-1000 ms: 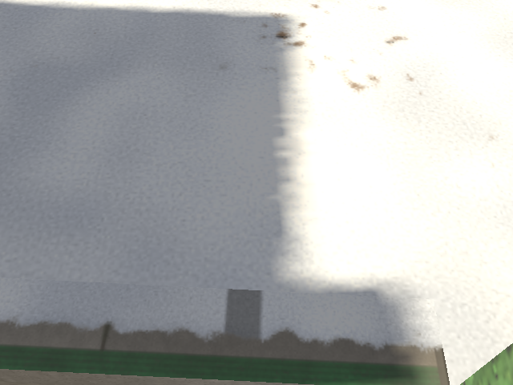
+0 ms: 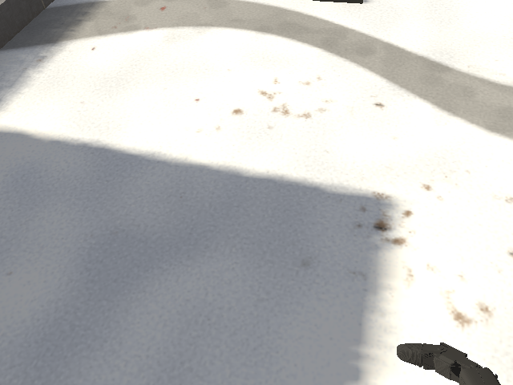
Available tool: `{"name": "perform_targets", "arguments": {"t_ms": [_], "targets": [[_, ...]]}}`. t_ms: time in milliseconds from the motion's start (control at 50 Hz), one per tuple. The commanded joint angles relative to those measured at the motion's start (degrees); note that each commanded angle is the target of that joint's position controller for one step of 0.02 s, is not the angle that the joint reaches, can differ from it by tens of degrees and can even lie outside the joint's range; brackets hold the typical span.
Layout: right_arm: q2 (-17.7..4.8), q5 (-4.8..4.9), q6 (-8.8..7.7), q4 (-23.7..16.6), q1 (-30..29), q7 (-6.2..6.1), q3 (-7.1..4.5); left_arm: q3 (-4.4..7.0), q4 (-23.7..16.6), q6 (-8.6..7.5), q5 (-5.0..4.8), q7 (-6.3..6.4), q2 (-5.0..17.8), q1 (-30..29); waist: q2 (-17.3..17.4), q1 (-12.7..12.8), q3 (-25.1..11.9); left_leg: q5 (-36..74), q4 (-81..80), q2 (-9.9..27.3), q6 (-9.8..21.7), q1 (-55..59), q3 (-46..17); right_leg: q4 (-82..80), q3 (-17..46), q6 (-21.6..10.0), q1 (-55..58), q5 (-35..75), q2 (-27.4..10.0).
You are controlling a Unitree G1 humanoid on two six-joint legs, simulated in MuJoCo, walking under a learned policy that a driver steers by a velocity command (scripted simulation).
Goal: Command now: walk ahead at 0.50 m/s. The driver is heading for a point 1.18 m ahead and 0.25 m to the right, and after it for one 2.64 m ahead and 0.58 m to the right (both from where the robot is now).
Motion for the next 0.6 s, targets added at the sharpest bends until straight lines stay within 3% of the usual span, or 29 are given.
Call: {"name": "perform_targets", "arguments": {"t_ms": [20,60,120,160,180,200,220,240,260,280,300,320,380,440,500,560,600], "targets": [[-2.84,1.19,-1.19,-5.24,-9.64,0.83,-1.43,2.43,-1.05,0.34,0.08,1.09,10.56,6.15,-6.74,1.25,2.41,0.89,-12.94,-1.37,-0.35,-0.39,2.13,-3.82,6.76,1.21,10.51,36.07,-13.56],[-3.97,0.87,-1.18,-5.74,-11.34,1.01,-2.24,2.69,-0.94,0.74,-0.5,1.1,11.15,5.75,-7.96,0.73,4.13,-1.66,-17.22,-2.9,0.08,3.65,2.84,-3.02,6.06,0.82,11.66,42.94,-14.86],[-6.09,0.3,-1.55,-5.49,-10.01,1.77,-3.18,3.36,-0.84,1.22,-0.17,1.29,12.96,4.55,-9.19,-1.98,2.31,-5.75,-20.73,-5.56,2.38,10.88,3.45,3.51,5.99,0.4,15.85,58.53,-16.32],[-8.86,-0.06,-1.28,-2.32,-1.35,1.59,-4.45,3.79,-1.65,2.05,0.48,1.49,13.77,2.29,-10.65,-6.43,-2.06,-7.86,-23.5,-7.0,4.19,20.74,3.8,13.57,6.0,0.47,17.16,66.67,-16.21],[-10.72,-0.41,-1.22,0.42,7.46,0.92,-5.44,3.84,-2.59,2.2,0.61,1.12,14.07,-0.81,-10.4,-11.22,-5.66,-3.87,-24.22,-5.37,6.38,34.99,2.2,23.05,5.18,0.3,9.16,65.51,-15.05],[-14.3,-1.79,-0.89,2.84,19.58,-0.17,-6.52,3.18,-4.95,1.55,1.37,0.62,12.47,-3.21,-5.16,-15.29,-14.18,-4.85,-20.25,5.0,10.12,56.44,-9.25,38.75,4.68,-0.29,-6.88,46.01,-11.98],[-16.43,-3.15,-1.14,3.01,20.88,-0.46,-6.83,0.96,-5.64,0.51,0.71,-0.36,4.48,4.25,10.9,-9.63,-20.85,-11.16,-23.06,19.95,21.63,76.5,-38.23,59.94,6.53,4.2,-32.38,-6.36,-0.48],[-11.38,-2.09,-0.8,3.34,19.03,-1.11,-6.05,2.12,-5.57,-0.95,-0.39,-0.9,10.6,0.53,7.43,-11.3,-18.24,-19.52,-30.07,18.65,20.19,71.16,-42.54,66.93,12.58,3.13,-37.52,-13.91,-2.08],[-9.5,-1.46,-0.98,2.77,14.44,-1.46,-5.46,3.31,-8.0,-1.79,-1.9,-1.18,14.27,-5.61,5.16,-9.92,-8.34,-17.9,-32.65,16.1,16.86,61.13,-32.62,66.09,12.73,2.62,-39.47,-8.85,-4.88],[-8.17,-1.6,-1.35,2.75,11.81,-1.18,-4.93,3.09,-9.15,-2.21,-2.04,-0.75,13.52,-8.94,-0.52,-7.7,-4.18,-12.16,-34.78,13.81,14.65,53.07,-26.16,63.94,11.15,2.63,-38.23,-5.09,-6.94],[-6.99,-2.05,-1.68,2.81,10.84,-0.72,-4.42,3.25,-9.54,-1.92,-1.42,-0.47,12.82,-10.02,-2.95,-5.78,-1.11,-6.68,-36.55,11.69,13.56,47.03,-21.8,62.03,9.82,3.21,-37.44,-2.56,-8.08],[-6.07,-2.65,-2.05,3.02,10.56,-0.56,-4.06,3.31,-9.31,-1.27,-1.06,-0.52,11.94,-8.26,-1.99,-3.68,-0.86,-4.32,-37.77,10.0,12.86,43.91,-18.43,59.95,9.73,3.39,-35.53,-1.42,-9.92],[-7.8,-1.88,-2.67,4.35,11.43,-0.31,-4.47,2.78,-9.66,0.76,-1.35,-0.53,8.82,-7.19,0.5,-1.68,1.87,-1.86,-40.96,9.5,11.69,37.6,-11.79,55.9,8.93,5.05,-37.59,-1.24,-12.29],[-11.1,-2.57,-2.97,5.68,13.65,-1.01,-5.33,2.71,-12.44,1.2,-0.58,-0.59,8.87,-13.7,-0.13,-3.23,4.03,0.64,-42.33,7.53,10.03,33.5,-4.94,46.16,8.06,6.53,-39.08,9.17,-12.62],[-11.95,-2.17,-2.88,6.21,15.68,-1.7,-5.39,2.23,-14.28,0.77,-0.6,-1.53,7.93,-20.26,-0.05,-6.03,3.85,1.31,-41.88,5.16,7.13,33.99,1.08,30.92,4.76,5.45,-34.29,21.9,-10.77],[-12.92,-1.32,-2.14,7.82,19.92,-1.79,-5.81,2.09,-16.2,0.88,-1.12,-2.63,7.97,-25.81,0.42,-8.89,4.95,0.51,-41.14,8.2,6.37,43.11,1.72,23.68,3.85,4.37,-35.9,23.45,-9.52],[-13.08,-1.15,-1.09,8.66,20.97,-2.04,-6.09,2.34,-17.91,1.08,-1.3,-3.49,8.59,-28.44,0.69,-9.19,5.79,3.98,-38.4,10.5,5.27,50.65,2.19,21.07,4.07,3.09,-39.7,19.74,-9.07]]}}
